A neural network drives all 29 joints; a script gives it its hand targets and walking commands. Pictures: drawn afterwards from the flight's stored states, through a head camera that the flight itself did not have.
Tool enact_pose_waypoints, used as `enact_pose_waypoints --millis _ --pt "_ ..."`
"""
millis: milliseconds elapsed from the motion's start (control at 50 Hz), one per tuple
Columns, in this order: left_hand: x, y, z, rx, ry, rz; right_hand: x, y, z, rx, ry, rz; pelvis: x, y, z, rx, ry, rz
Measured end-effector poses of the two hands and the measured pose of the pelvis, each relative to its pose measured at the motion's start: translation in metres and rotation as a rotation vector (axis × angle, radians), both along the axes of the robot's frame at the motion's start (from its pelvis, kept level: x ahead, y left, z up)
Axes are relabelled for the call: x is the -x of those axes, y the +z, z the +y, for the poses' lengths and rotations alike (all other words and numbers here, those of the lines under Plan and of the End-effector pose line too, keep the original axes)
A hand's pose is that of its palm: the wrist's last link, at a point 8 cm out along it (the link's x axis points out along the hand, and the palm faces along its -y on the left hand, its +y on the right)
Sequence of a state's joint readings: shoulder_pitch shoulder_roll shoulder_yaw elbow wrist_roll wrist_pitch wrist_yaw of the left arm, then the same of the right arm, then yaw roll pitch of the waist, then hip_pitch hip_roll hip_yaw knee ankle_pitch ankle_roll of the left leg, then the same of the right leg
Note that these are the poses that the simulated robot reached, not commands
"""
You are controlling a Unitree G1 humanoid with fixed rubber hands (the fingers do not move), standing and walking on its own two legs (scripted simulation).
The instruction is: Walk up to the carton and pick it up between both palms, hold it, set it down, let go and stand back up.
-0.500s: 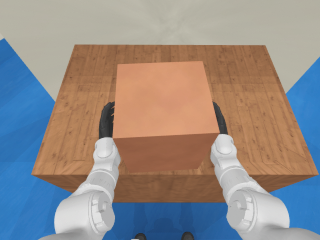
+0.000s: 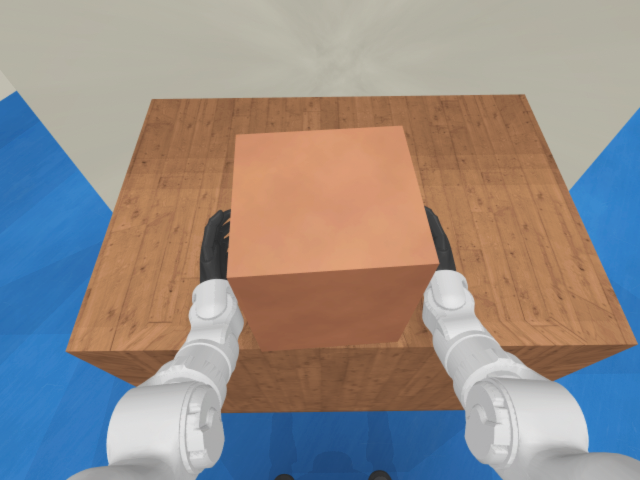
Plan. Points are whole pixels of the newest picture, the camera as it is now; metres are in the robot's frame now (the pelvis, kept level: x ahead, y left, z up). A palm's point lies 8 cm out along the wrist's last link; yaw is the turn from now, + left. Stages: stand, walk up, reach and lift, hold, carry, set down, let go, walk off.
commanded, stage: reach and lift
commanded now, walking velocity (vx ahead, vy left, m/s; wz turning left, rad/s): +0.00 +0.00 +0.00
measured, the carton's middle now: (325, 249) +0.41 +0.02 +0.00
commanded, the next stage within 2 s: none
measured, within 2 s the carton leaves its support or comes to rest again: leaves its support in 0.16 s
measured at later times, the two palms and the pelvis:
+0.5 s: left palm (208, 217) +0.40 +0.16 +0.09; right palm (461, 214) +0.40 -0.14 +0.09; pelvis +0.01 +0.00 +0.00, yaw +2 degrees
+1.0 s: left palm (188, 214) +0.37 +0.17 +0.13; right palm (473, 217) +0.37 -0.13 +0.13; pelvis -0.01 +0.00 +0.02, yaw +1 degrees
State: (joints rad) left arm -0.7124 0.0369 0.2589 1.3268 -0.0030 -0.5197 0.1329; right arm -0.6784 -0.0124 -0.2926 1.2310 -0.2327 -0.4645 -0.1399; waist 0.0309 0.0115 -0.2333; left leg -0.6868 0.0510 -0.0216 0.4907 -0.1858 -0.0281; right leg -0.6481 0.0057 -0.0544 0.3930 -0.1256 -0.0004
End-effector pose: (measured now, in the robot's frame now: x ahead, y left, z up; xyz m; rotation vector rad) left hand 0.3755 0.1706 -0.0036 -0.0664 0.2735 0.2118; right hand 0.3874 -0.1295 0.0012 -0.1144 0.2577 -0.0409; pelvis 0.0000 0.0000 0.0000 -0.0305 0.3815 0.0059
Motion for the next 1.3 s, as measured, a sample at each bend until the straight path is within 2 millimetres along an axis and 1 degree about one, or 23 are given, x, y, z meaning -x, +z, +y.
enact_pose_waypoints --millis 140,240,320,460,520,600,660,740,940,1040,1300 --pt "-0.004 0.004 -0.004 0.002 -0.013 0.004 -0.001 0.005 -0.004 -0.006 -0.011 0.004 0.0 -0.004 0.0 0.001 0.003 0.003" --pt "-0.01 0.018 -0.007 -0.017 -0.026 -0.014 -0.004 0.017 -0.007 -0.039 -0.026 -0.013 -0.002 -0.006 0.001 0.002 0.004 -0.011" --pt "-0.015 0.036 -0.008 -0.028 -0.034 -0.042 -0.008 0.035 -0.009 -0.064 -0.032 -0.039 -0.005 -0.005 0.0 0.001 0.009 -0.036" --pt "-0.024 0.079 -0.009 -0.038 -0.045 -0.096 -0.013 0.078 -0.009 -0.08 -0.046 -0.089 -0.007 0.002 -0.001 -0.007 0.023 -0.143" --pt "-0.025 0.096 -0.008 -0.036 -0.046 -0.114 -0.014 0.095 -0.009 -0.068 -0.046 -0.106 -0.007 0.006 -0.001 -0.01 0.026 -0.186" --pt "-0.023 0.113 -0.007 -0.049 -0.057 -0.116 -0.01 0.109 -0.007 -0.055 -0.049 -0.106 -0.006 0.01 -0.001 -0.011 0.028 -0.238" --pt "-0.018 0.118 -0.006 -0.06 -0.06 -0.092 -0.005 0.113 -0.006 -0.05 -0.05 -0.081 -0.005 0.012 0.0 -0.012 0.025 -0.273" --pt "-0.011 0.121 -0.004 -0.059 -0.061 -0.056 0.003 0.112 -0.004 -0.056 -0.054 -0.044 -0.003 0.014 0.001 -0.012 0.025 -0.296" --pt "0.004 0.135 -0.002 -0.057 -0.054 -0.058 0.017 0.125 -0.003 -0.078 -0.055 -0.045 0.004 0.015 0.004 -0.012 0.022 -0.338" --pt "0.005 0.14 -0.004 -0.054 -0.057 -0.052 0.02 0.129 -0.005 -0.076 -0.064 -0.039 0.006 0.016 0.003 -0.016 0.023 -0.358" --pt "0.01 0.155 -0.015 -0.07 -0.074 -0.066 0.029 0.14 -0.015 -0.086 -0.081 -0.054 0.002 0.016 0.003 -0.017 0.022 -0.401"
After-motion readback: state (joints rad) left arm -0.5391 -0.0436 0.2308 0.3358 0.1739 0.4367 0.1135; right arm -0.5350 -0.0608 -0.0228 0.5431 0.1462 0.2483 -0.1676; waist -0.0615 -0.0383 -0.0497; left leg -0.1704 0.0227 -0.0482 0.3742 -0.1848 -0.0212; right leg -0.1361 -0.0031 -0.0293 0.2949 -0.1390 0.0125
